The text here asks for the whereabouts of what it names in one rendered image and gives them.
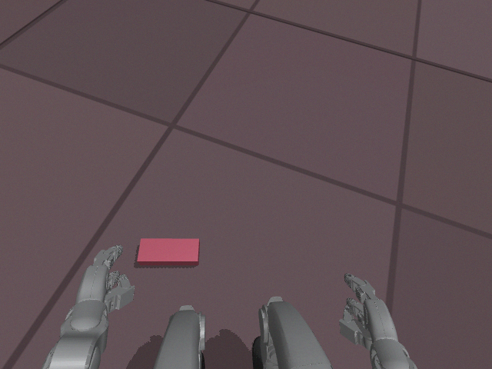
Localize left robot arm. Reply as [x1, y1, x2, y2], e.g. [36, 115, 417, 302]
[41, 300, 109, 369]

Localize carton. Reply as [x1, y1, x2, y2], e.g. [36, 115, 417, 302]
[137, 238, 200, 265]

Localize right robot hand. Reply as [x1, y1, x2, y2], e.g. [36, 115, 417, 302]
[339, 273, 398, 350]

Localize left robot hand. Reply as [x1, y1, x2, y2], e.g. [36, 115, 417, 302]
[75, 245, 135, 314]

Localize right robot arm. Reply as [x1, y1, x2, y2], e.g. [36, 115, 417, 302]
[370, 339, 417, 369]

